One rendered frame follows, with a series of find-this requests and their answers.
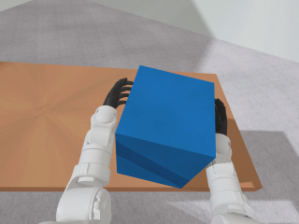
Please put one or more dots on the left robot forearm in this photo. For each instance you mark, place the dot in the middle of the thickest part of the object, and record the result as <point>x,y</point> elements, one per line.
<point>92,169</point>

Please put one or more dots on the right robot forearm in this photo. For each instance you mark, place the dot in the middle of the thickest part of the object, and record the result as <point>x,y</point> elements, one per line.
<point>226,194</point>

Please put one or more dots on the robot left upper arm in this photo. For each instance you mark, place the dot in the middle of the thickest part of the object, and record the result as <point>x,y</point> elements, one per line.
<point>90,205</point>

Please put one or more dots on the carton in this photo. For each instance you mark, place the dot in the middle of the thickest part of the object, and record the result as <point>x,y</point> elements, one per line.
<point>167,130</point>

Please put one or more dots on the table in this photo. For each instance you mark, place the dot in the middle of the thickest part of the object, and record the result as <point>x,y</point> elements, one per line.
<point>45,114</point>

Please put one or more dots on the robot right upper arm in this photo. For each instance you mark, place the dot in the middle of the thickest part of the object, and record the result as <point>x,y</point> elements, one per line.
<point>227,218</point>

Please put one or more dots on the right robot hand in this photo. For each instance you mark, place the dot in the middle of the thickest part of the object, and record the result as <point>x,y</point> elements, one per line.
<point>220,117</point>

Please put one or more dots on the left robot hand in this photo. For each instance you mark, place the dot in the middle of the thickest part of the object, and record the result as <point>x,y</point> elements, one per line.
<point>114,96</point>

